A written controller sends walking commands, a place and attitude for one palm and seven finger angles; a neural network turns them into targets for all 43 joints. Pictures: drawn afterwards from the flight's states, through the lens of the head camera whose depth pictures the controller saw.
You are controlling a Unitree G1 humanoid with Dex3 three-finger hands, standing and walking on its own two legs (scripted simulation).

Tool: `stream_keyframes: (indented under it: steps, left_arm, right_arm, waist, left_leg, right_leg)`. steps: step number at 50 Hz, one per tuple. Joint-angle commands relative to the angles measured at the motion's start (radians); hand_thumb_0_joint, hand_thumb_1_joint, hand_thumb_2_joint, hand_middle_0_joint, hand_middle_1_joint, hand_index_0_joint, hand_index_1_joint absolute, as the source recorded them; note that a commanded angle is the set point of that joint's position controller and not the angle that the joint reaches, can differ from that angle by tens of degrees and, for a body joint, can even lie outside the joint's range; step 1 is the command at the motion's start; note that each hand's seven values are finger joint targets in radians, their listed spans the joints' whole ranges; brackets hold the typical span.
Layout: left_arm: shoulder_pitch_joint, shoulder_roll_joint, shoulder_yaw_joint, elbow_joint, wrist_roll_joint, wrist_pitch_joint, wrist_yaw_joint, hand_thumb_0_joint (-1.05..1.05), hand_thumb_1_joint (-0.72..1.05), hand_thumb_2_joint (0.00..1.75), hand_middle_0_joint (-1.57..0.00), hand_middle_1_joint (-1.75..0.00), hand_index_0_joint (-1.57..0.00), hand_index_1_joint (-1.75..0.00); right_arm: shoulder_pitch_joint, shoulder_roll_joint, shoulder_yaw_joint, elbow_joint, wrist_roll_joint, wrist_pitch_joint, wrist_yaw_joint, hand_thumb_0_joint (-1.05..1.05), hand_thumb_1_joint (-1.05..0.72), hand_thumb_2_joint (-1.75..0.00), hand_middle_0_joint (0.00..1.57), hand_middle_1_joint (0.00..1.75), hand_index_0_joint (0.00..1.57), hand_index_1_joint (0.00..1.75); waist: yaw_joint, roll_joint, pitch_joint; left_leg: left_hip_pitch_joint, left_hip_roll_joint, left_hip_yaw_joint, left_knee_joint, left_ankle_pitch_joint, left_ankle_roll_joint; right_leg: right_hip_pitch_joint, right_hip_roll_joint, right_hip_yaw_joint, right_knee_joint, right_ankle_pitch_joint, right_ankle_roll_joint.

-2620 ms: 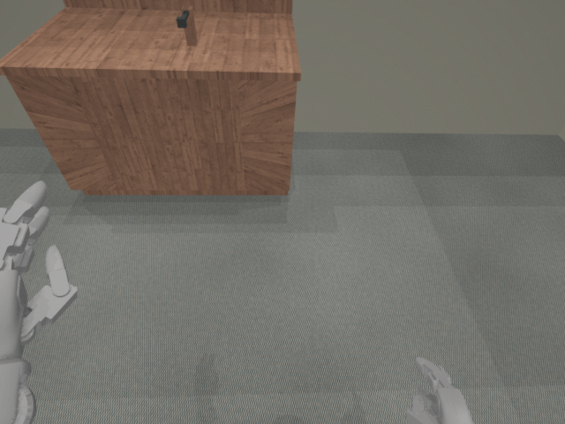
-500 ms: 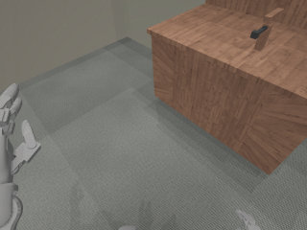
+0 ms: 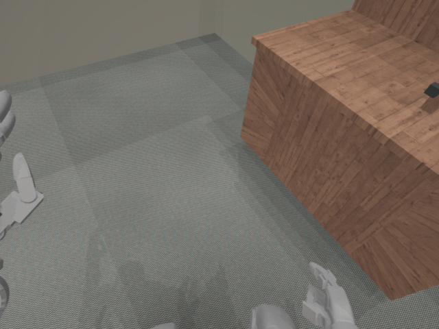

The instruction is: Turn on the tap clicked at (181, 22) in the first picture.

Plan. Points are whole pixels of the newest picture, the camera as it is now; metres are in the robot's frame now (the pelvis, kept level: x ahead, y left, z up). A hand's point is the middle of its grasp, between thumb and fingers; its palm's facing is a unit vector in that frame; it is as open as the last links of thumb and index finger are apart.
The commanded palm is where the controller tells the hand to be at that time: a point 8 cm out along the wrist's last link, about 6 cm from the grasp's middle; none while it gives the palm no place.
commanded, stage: walk to a spot facing it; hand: left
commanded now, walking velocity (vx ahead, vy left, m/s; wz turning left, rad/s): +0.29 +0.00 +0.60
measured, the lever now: (434, 90) +0.70 -0.56 +0.06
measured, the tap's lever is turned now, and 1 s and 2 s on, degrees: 0 0 0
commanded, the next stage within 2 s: none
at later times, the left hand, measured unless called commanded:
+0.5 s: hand (72, 182) +0.26 +0.20 +0.20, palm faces +0.57 -0.68 -0.46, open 7.5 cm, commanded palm +0.17 +0.24 +0.19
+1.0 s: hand (1, 250) +0.17 +0.22 +0.22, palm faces +0.77 -0.41 -0.49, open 7.5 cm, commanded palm +0.11 +0.24 +0.19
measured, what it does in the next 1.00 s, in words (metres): walks ahead, turning left: right foot, then left foot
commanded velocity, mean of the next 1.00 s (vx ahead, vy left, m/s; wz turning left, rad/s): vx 0.05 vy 0.00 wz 0.60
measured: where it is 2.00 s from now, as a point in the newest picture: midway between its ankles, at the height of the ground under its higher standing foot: outside the picture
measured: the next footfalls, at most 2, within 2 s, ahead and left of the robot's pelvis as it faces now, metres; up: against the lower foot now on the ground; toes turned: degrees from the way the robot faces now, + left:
right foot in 0.26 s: +0.17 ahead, -0.15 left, +0.00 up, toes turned +0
left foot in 0.66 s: +0.15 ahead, +0.09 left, +0.00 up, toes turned +33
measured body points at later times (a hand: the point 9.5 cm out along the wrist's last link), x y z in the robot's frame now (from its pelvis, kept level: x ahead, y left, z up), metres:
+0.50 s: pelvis +0.11 -0.07 +0.02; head +0.15 -0.08 +0.46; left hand +0.22 +0.23 +0.22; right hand +0.36 -0.27 -0.07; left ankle +0.09 +0.09 -0.65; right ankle +0.13 -0.15 -0.73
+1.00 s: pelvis +0.14 -0.09 +0.01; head +0.16 -0.08 +0.46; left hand +0.12 +0.24 +0.24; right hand +0.39 -0.14 -0.09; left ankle +0.12 +0.07 -0.73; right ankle +0.22 -0.19 -0.70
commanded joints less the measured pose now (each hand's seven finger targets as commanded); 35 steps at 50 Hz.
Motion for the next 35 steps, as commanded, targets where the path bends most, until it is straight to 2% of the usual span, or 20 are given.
stream_keyframes:
  steps: [1, 4, 7, 10, 11, 12, 13, 14, 15, 16, 18, 20, 24, 28, 30, 31, 32, 33, 34, 35]
  left_arm:
    - [0.107, 0.147, 0.147, -0.361, -0.024, -0.101, 0.011, 0.00, 0.90, 0.90, -0.20, -0.30, -0.20, -0.30]
    - [0.120, 0.105, 0.131, -0.241, -0.029, -0.085, 0.005, 0.00, 0.90, 0.90, -0.20, -0.30, -0.20, -0.30]
    - [0.076, 0.067, 0.099, -0.074, -0.021, -0.066, -0.002, 0.00, 0.90, 0.90, -0.20, -0.30, -0.20, -0.30]
    - [-0.004, 0.043, 0.049, 0.024, -0.004, -0.040, -0.007, 0.00, 0.90, 0.90, -0.20, -0.30, -0.20, -0.30]
    - [-0.026, 0.029, 0.026, 0.043, 0.004, -0.028, -0.007, 0.00, 0.90, 0.90, -0.20, -0.30, -0.20, -0.30]
    - [-0.068, 0.052, 0.016, 0.039, 0.020, -0.016, -0.003, 0.00, 0.90, 0.90, -0.20, -0.30, -0.20, -0.30]
    - [-0.098, 0.127, 0.045, 0.043, 0.024, -0.002, 0.007, 0.00, 0.90, 0.90, -0.20, -0.30, -0.20, -0.30]
    - [-0.157, 0.130, 0.038, 0.028, 0.009, 0.002, 0.017, 0.00, 0.90, 0.90, -0.20, -0.30, -0.20, -0.30]
    - [-0.209, 0.125, 0.020, -0.046, 0.021, -0.017, 0.022, 0.00, 0.90, 0.90, -0.20, -0.30, -0.20, -0.30]
    - [-0.193, 0.128, 0.009, -0.095, 0.029, -0.040, 0.018, 0.00, 0.90, 0.90, -0.20, -0.30, -0.20, -0.30]
    - [-0.130, 0.179, 0.056, -0.194, 0.024, -0.068, 0.021, 0.00, 0.90, 0.90, -0.20, -0.30, -0.20, -0.30]
    - [-0.067, 0.208, 0.112, -0.229, 0.016, -0.069, 0.029, 0.00, 0.90, 0.90, -0.20, -0.30, -0.20, -0.30]
    - [0.081, 0.186, 0.165, -0.206, -0.016, -0.060, 0.043, 0.00, 0.90, 0.90, -0.20, -0.30, -0.20, -0.30]
    - [0.161, 0.140, 0.171, -0.136, -0.033, -0.046, 0.058, 0.00, 0.90, 0.90, -0.20, -0.30, -0.20, -0.30]
    - [0.149, 0.113, 0.139, -0.112, -0.036, -0.037, 0.054, 0.00, 0.90, 0.90, -0.20, -0.30, -0.20, -0.30]
    - [0.118, 0.121, 0.137, -0.120, -0.038, -0.039, 0.054, 0.00, 0.90, 0.90, -0.20, -0.30, -0.20, -0.30]
    - [0.091, 0.116, 0.119, -0.134, -0.041, -0.044, 0.051, 0.00, 0.90, 0.90, -0.20, -0.30, -0.20, -0.30]
    - [0.083, 0.112, 0.102, -0.166, -0.050, -0.057, 0.044, 0.00, 0.90, 0.90, -0.20, -0.30, -0.20, -0.30]
    - [0.076, 0.126, 0.087, -0.206, -0.039, -0.079, 0.032, 0.00, 0.90, 0.90, -0.20, -0.30, -0.20, -0.30]
    - [0.055, 0.147, 0.097, -0.161, -0.004, -0.084, 0.016, 0.00, 0.90, 0.90, -0.20, -0.30, -0.20, -0.30]
  right_arm:
    - [-0.035, -0.169, -0.060, -0.124, 0.002, -0.081, -0.003, 0.00, -0.90, -0.90, 0.20, 0.30, 0.20, 0.30]
    - [-0.014, -0.169, -0.054, -0.111, -0.002, -0.091, -0.010, 0.00, -0.90, -0.90, 0.20, 0.30, 0.20, 0.30]
    - [-0.004, -0.180, -0.057, -0.088, -0.002, -0.085, -0.030, 0.00, -0.90, -0.90, 0.20, 0.30, 0.20, 0.30]
    - [-0.028, -0.178, -0.046, -0.081, -0.002, -0.078, -0.048, 0.00, -0.90, -0.90, 0.20, 0.30, 0.20, 0.30]
    - [-0.031, -0.171, -0.037, -0.078, -0.001, -0.074, -0.051, 0.00, -0.90, -0.90, 0.20, 0.30, 0.20, 0.30]
    - [-0.026, -0.147, -0.027, -0.079, 0.002, -0.070, -0.052, 0.00, -0.90, -0.90, 0.20, 0.30, 0.20, 0.30]
    - [-0.042, -0.141, -0.031, -0.085, -0.004, -0.069, -0.055, 0.00, -0.90, -0.90, 0.20, 0.30, 0.20, 0.30]
    - [-0.090, -0.187, -0.039, -0.081, -0.018, -0.079, -0.055, 0.00, -0.90, -0.90, 0.20, 0.30, 0.20, 0.30]
    - [-0.086, -0.182, -0.033, -0.074, -0.035, -0.079, -0.052, 0.00, -0.90, -0.90, 0.20, 0.30, 0.20, 0.30]
    - [-0.076, -0.184, -0.039, -0.068, -0.037, -0.076, -0.043, 0.00, -0.90, -0.90, 0.20, 0.30, 0.20, 0.30]
    - [-0.122, -0.179, -0.038, -0.072, -0.029, -0.057, -0.048, 0.00, -0.90, -0.90, 0.20, 0.30, 0.20, 0.30]
    - [-0.133, -0.169, -0.040, -0.093, -0.028, -0.041, -0.060, 0.00, -0.90, -0.90, 0.20, 0.30, 0.20, 0.30]
    - [-0.090, -0.146, -0.054, -0.142, -0.022, -0.017, -0.065, 0.00, -0.90, -0.90, 0.20, 0.30, 0.20, 0.30]
    - [-0.044, -0.153, -0.061, -0.172, -0.020, -0.005, -0.056, 0.00, -0.90, -0.90, 0.20, 0.30, 0.20, 0.30]
    - [-0.023, -0.162, -0.068, -0.179, -0.012, 0.003, -0.053, 0.00, -0.90, -0.90, 0.20, 0.30, 0.20, 0.30]
    - [-0.009, -0.167, -0.073, -0.176, -0.010, 0.007, -0.057, 0.00, -0.90, -0.90, 0.20, 0.30, 0.20, 0.30]
    - [0.004, -0.173, -0.074, -0.176, -0.007, 0.008, -0.061, 0.00, -0.90, -0.90, 0.20, 0.30, 0.20, 0.30]
    - [-0.006, -0.198, -0.075, -0.185, -0.007, -0.002, -0.060, 0.00, -0.90, -0.90, 0.20, 0.30, 0.20, 0.30]
    - [-0.011, -0.219, -0.076, -0.186, -0.005, -0.021, -0.051, 0.00, -0.90, -0.90, 0.20, 0.30, 0.20, 0.30]
    - [0.000, -0.209, -0.065, -0.165, -0.009, -0.037, -0.027, 0.00, -0.90, -0.90, 0.20, 0.30, 0.20, 0.30]
  waist:
    - [0.034, 0.321, -0.209]
    - [0.029, 0.308, -0.191]
    - [0.036, 0.241, -0.155]
    - [0.056, 0.173, -0.130]
    - [0.061, 0.113, -0.138]
    - [0.061, -0.087, -0.159]
    - [0.070, -0.390, -0.170]
    - [0.084, -0.268, -0.148]
    - [0.055, -0.148, -0.135]
    - [0.038, -0.111, -0.112]
    - [0.047, -0.088, -0.075]
    - [0.041, -0.082, -0.116]
    - [0.049, -0.111, -0.201]
    - [0.069, -0.164, -0.221]
    - [0.044, -0.185, -0.243]
    - [0.017, -0.154, -0.270]
    - [-0.013, -0.070, -0.300]
    - [-0.014, 0.157, -0.303]
    - [0.018, 0.372, -0.282]
    - [0.017, 0.262, -0.232]
  left_leg:
    - [0.145, 0.199, -0.285, -0.336, 0.172, 0.146]
    - [0.103, 0.187, -0.252, -0.374, 0.119, 0.129]
    - [0.083, 0.195, -0.261, -0.353, 0.036, 0.135]
    - [0.028, 0.168, -0.251, -0.236, -0.059, 0.108]
    - [-0.039, 0.127, -0.224, -0.130, -0.115, 0.080]
    - [-0.167, 0.043, -0.155, 0.103, -0.210, 0.039]
    - [-0.381, -0.080, -0.049, 0.494, -0.389, -0.031]
    - [-0.403, -0.059, -0.142, 0.684, -0.347, -0.049]
    - [-0.378, -0.006, -0.171, 0.721, -0.256, -0.059]
    - [-0.363, 0.011, -0.140, 0.752, -0.200, -0.075]
    - [-0.326, 0.039, -0.108, 0.750, -0.149, -0.095]
    - [-0.249, 0.046, -0.072, 0.612, -0.136, -0.100]
    - [-0.121, 0.041, 0.039, 0.263, -0.105, -0.096]
    - [-0.112, 0.008, 0.108, 0.075, -0.102, -0.092]
    - [-0.037, -0.020, 0.123, -0.043, -0.054, -0.087]
    - [0.058, -0.047, 0.131, -0.123, 0.011, -0.079]
    - [0.187, -0.033, 0.092, -0.199, 0.161, -0.056]
    - [0.344, 0.154, -0.171, -0.219, 0.609, 0.049]
    - [0.441, 0.393, -0.534, -0.211, 1.127, 0.195]
    - [0.451, 0.401, -0.549, -0.191, 1.146, 0.231]
  right_leg:
    - [-0.039, -0.013, 0.016, -0.214, 0.136, 0.012]
    - [0.074, 0.009, -0.033, -0.422, 0.179, 0.017]
    - [0.158, 0.045, -0.060, -0.575, 0.129, 0.020]
    - [0.318, 0.087, -0.096, -0.800, 0.127, 0.023]
    - [0.432, 0.071, -0.079, -0.901, 0.155, 0.012]
    - [0.550, -0.091, 0.107, -1.048, 0.093, -0.040]
    - [0.631, -0.382, 0.507, -1.111, 0.130, -0.159]
    - [0.556, -0.469, 0.556, -1.127, 0.219, -0.207]
    - [0.494, -0.450, 0.462, -1.107, 0.243, -0.211]
    - [0.461, -0.394, 0.380, -1.083, 0.317, -0.203]
    - [0.408, -0.330, 0.154, -1.041, 0.501, -0.184]
    - [0.432, -0.288, 0.006, -1.002, 0.665, -0.160]
    - [0.506, -0.266, -0.100, -0.923, 0.843, -0.150]
    - [0.560, -0.277, -0.090, -0.854, 0.925, -0.157]
    - [0.554, -0.271, -0.107, -0.759, 0.938, -0.132]
    - [0.517, -0.254, -0.132, -0.661, 0.942, -0.103]
    - [0.439, -0.216, -0.150, -0.499, 0.878, -0.059]
    - [0.198, -0.092, -0.149, -0.291, 0.386, 0.005]
    - [-0.034, 0.014, -0.057, -0.128, -0.221, 0.028]
    - [-0.123, 0.010, 0.031, -0.090, -0.252, 0.005]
